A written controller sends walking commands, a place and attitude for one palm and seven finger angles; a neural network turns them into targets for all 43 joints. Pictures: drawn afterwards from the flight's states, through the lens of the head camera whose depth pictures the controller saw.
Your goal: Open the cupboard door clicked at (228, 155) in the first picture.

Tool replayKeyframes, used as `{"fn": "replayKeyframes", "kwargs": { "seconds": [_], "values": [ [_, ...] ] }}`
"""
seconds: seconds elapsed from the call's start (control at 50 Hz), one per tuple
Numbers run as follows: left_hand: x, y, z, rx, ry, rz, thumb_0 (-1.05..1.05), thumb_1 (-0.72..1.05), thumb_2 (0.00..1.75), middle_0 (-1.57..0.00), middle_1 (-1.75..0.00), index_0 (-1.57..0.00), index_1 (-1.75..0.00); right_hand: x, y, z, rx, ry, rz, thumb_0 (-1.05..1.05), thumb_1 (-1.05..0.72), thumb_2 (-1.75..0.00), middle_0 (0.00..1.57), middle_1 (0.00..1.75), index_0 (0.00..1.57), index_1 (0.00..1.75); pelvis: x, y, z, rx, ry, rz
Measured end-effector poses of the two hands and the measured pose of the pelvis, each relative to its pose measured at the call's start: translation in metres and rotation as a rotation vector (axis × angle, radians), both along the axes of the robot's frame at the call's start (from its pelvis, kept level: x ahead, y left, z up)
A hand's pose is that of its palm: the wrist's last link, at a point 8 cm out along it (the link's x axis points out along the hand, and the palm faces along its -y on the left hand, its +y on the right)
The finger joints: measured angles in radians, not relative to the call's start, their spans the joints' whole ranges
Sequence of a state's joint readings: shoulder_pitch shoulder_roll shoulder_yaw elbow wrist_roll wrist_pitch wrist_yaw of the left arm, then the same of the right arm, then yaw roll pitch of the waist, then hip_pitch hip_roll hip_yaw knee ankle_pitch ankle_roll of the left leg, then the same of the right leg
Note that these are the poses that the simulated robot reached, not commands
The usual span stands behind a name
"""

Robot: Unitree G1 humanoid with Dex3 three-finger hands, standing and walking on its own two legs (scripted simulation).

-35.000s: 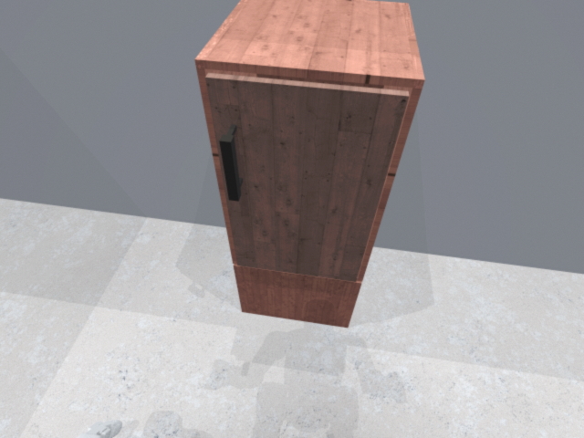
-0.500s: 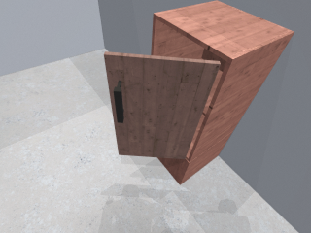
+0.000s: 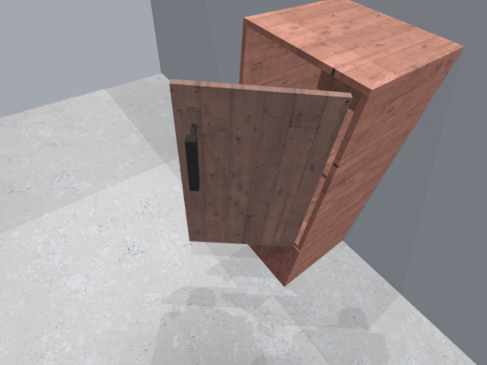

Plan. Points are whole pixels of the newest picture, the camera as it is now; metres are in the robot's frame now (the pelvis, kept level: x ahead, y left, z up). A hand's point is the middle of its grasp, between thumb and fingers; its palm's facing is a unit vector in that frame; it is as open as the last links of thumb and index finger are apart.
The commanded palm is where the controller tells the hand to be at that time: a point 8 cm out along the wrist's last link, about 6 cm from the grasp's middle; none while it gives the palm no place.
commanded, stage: look again from close up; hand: left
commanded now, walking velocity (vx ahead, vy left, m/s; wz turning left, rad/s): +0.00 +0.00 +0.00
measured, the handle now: (194, 158) +0.54 +0.14 +0.00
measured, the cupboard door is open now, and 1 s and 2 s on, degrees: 51 51 51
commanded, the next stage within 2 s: raise the hand with hooked fingers in 0.54 s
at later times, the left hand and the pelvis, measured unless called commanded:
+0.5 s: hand out of the picture -0.02 +0.13 -0.18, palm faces +0.01 -0.99 -0.12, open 7.3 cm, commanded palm none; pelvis +0.00 -0.01 +0.00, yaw +0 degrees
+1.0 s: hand (180, 310) +0.21 +0.11 -0.02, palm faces +0.04 -1.00 +0.03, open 8.2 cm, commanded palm +0.13 +0.20 -0.05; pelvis -0.01 -0.06 -0.05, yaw +4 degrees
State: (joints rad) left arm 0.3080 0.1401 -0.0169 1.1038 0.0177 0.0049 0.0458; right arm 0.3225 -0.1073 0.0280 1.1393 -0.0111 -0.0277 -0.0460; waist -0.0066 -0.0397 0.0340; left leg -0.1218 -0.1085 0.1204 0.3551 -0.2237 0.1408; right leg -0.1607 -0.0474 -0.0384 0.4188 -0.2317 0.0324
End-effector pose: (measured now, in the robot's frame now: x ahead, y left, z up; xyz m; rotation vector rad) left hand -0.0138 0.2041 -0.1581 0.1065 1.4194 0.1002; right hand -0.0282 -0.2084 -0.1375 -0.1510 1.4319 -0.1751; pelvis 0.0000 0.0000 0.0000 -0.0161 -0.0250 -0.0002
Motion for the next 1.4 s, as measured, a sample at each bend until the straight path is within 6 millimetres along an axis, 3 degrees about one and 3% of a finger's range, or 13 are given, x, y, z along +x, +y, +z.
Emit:
{"fn": "replayKeyframes", "kwargs": {
  "seconds": [0.28, 0.66, 0.7, 0.76, 0.8, 0.88, 0.94, 1.0, 1.1, 1.14, 1.2, 1.28, 1.4],
  "values": [
    [-0.013, -0.008, 0.000, -0.013, 0.035, 0.005, 0.00, 0.91, 0.89, -0.20, -0.30, -0.20, -0.30, -0.011, 0.000, 0.001, 0.003, 0.028, -0.016, 0.01, -0.90, -0.90, 0.20, 0.29, 0.20, 0.30, -0.001, -0.002, 0.001, 0.003, 0.008, -0.001],
    [-0.011, -0.028, 0.003, -0.014, 0.026, 0.007, 0.00, 0.91, 0.89, -0.20, -0.30, -0.20, -0.30, 0.004, -0.013, 0.000, 0.021, 0.004, 0.004, 0.01, -0.90, -0.90, 0.20, 0.29, 0.20, 0.30, 0.002, -0.017, 0.001, 0.004, 0.018, 0.010],
    [0.003, -0.012, 0.018, 0.053, -0.035, 0.062, 0.05, 0.95, 0.89, -0.20, -0.30, -0.21, -0.30, 0.013, -0.021, 0.004, 0.004, -0.082, 0.019, 0.02, -0.91, -0.90, 0.20, 0.30, 0.20, 0.30, 0.002, -0.020, 0.000, 0.012, 0.022, 0.016],
    [0.058, 0.016, 0.067, 0.191, -0.389, 0.107, 0.07, 0.96, 0.88, -0.21, -0.31, -0.21, -0.31, 0.035, -0.041, 0.009, -0.016, -0.263, 0.037, 0.03, -0.93, -0.90, 0.20, 0.30, 0.20, 0.30, 0.002, -0.024, 0.000, 0.024, 0.047, 0.048],
    [0.099, 0.020, 0.102, 0.219, -0.630, 0.116, 0.07, 0.93, 0.88, -0.20, -0.33, -0.21, -0.33, 0.056, -0.054, 0.009, -0.023, -0.373, 0.061, 0.03, -0.92, -0.90, 0.20, 0.30, 0.20, 0.30, -0.001, -0.027, -0.005, 0.029, 0.054, 0.071],
    [0.173, -0.001, 0.151, 0.152, -1.079, 0.063, 0.04, 0.85, 0.85, -0.20, -0.37, -0.20, -0.36, 0.111, -0.082, 0.012, -0.064, -0.588, 0.137, 0.03, -0.91, -0.90, 0.20, 0.30, 0.20, 0.30, -0.009, -0.035, -0.021, 0.022, 0.084, 0.088],
    [0.202, -0.023, 0.156, 0.006, -1.314, 0.025, 0.03, 0.78, 0.82, -0.20, -0.40, -0.21, -0.40, 0.153, -0.099, 0.025, -0.100, -0.726, 0.163, 0.02, -0.91, -0.90, 0.20, 0.30, 0.20, 0.30, -0.013, -0.048, -0.037, 0.022, 0.144, 0.072],
    [0.200, -0.038, 0.136, -0.104, -1.409, -0.050, 0.01, 0.70, 0.80, -0.21, -0.45, -0.22, -0.44, 0.190, -0.112, 0.041, -0.127, -0.842, 0.208, 0.02, -0.91, -0.90, 0.20, 0.30, 0.20, 0.30, -0.014, -0.062, -0.053, 0.021, 0.185, 0.059],
    [0.155, -0.023, 0.093, -0.063, -1.263, -0.056, 0.01, 0.57, 0.75, -0.23, -0.52, -0.23, -0.52, 0.240, -0.119, 0.051, -0.136, -0.928, 0.288, 0.02, -0.90, -0.90, 0.20, 0.29, 0.19, 0.30, -0.010, -0.081, -0.073, 0.016, 0.228, 0.062],
    [0.136, -0.010, 0.093, 0.002, -1.233, 0.001, 0.01, 0.52, 0.73, -0.23, -0.55, -0.24, -0.55, 0.254, -0.115, 0.047, -0.123, -0.932, 0.317, 0.01, -0.90, -0.90, 0.20, 0.29, 0.19, 0.30, -0.008, -0.085, -0.076, 0.004, 0.240, 0.075],
    [0.121, 0.004, 0.113, 0.110, -1.302, 0.045, 0.01, 0.45, 0.70, -0.24, -0.59, -0.24, -0.59, 0.265, -0.105, 0.032, -0.085, -0.912, 0.348, 0.01, -0.90, -0.90, 0.20, 0.29, 0.19, 0.30, -0.005, -0.090, -0.079, -0.017, 0.255, 0.099],
    [0.139, 0.003, 0.138, 0.118, -1.454, -0.049, 0.01, 0.35, 0.66, -0.24, -0.65, -0.24, -0.65, 0.261, -0.088, 0.000, -0.015, -0.851, 0.374, 0.01, -0.90, -0.90, 0.20, 0.29, 0.19, 0.30, -0.008, -0.093, -0.085, -0.037, 0.276, 0.119],
    [0.197, -0.003, 0.121, -0.093, -1.313, -0.189, 0.00, 0.21, 0.60, -0.25, -0.74, -0.25, -0.74, 0.220, -0.082, -0.031, 0.045, -0.716, 0.284, 0.01, -0.90, -0.90, 0.20, 0.30, 0.20, 0.30, -0.013, -0.095, -0.083, -0.023, 0.294, 0.102]
  ]
}}
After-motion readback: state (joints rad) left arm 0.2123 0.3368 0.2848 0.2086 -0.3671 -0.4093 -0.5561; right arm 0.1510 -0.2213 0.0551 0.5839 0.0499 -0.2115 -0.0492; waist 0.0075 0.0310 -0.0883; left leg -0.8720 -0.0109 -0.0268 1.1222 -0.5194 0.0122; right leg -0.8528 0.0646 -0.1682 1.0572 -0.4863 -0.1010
